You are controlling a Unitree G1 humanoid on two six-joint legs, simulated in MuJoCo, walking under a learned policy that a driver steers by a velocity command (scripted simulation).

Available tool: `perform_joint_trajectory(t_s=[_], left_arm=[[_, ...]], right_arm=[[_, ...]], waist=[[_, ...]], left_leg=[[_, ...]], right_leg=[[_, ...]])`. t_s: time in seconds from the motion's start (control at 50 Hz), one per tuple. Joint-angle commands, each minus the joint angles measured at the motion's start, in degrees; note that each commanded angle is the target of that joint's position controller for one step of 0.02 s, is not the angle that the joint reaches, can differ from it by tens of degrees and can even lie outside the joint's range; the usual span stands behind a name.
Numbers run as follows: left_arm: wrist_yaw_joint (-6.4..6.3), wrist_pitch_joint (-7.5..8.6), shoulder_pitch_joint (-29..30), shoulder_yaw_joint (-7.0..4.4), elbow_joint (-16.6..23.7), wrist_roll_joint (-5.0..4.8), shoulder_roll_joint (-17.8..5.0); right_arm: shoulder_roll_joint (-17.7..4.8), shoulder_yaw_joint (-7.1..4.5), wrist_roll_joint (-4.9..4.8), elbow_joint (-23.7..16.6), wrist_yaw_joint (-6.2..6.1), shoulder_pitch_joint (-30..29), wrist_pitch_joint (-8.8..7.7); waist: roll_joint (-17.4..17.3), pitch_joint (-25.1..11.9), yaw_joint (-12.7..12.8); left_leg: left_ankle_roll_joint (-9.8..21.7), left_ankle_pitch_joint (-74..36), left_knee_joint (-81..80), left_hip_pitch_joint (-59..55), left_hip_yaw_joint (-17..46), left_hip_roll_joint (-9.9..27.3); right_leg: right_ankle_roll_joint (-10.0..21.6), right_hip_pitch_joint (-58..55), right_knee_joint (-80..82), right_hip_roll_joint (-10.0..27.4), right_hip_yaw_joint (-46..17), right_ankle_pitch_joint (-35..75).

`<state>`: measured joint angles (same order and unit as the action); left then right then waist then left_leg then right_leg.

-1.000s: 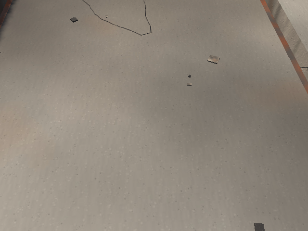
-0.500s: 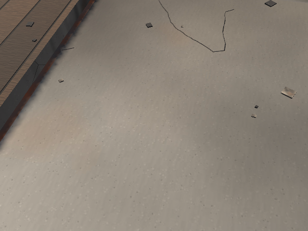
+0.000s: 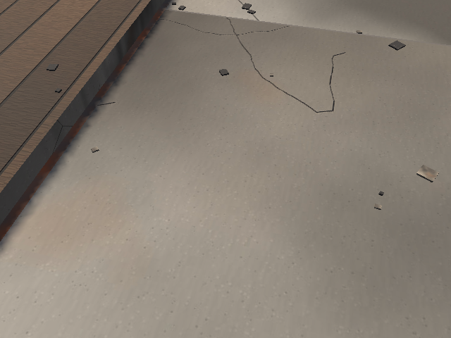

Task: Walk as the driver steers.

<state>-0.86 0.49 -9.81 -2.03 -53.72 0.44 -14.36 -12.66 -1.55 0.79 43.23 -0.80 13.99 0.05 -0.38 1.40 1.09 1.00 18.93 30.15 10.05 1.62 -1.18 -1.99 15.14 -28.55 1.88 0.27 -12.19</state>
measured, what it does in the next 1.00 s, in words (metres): stands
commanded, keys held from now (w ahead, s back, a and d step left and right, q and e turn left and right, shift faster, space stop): no key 1.00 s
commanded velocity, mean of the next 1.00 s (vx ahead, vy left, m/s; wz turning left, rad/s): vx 0.00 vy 0.00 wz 0.01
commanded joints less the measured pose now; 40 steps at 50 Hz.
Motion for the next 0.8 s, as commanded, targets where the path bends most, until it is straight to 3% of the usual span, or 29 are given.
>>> perform_joint_trajectory(t_s=[0.02, 0.42, 0.8], left_arm=[[-0.52, 0.26, 0.89, -1.28, 1.13, -0.17, -6.26], [-1.65, -1.0, 2.01, -1.52, -7.06, -0.38, -5.54], [-2.18, -1.13, -1.43, -1.11, -10.21, -0.45, -4.0]], right_arm=[[-6.3, -1.84, -0.12, -2.33, -0.17, 0.95, -0.73], [-6.04, -1.56, -0.37, 6.96, -0.99, 3.38, -1.0], [-4.56, -0.46, -0.56, 14.11, -1.13, 5.76, -1.05]], waist=[[0.05, -2.79, -0.19], [-0.07, -0.32, -0.02], [0.05, 1.17, -0.31]], left_leg=[[1.49, -15.91, -6.03, 3.72, 3.73, 3.97], [0.78, -13.2, -8.73, 3.58, 2.17, 3.01], [0.77, -10.25, -10.25, 4.04, 1.32, 2.45]], right_leg=[[1.4, -6.21, 1.69, 1.79, -2.21, 11.44], [1.44, -7.1, 3.51, 1.19, -1.7, 9.39], [1.35, -6.25, 4.56, 0.65, -1.25, 7.69]])
Velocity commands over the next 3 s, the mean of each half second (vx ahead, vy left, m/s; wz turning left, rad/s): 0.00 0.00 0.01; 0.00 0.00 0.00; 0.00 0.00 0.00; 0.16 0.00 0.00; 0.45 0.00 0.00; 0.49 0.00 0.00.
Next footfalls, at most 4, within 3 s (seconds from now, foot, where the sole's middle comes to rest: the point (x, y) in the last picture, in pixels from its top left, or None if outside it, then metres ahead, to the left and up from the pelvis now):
2.42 left None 0.49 0.07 -0.77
2.96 right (292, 257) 0.79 -0.18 -0.77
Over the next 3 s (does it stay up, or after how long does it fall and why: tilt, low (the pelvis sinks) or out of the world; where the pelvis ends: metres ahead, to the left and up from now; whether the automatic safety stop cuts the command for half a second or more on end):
stays up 0.64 -0.07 -0.01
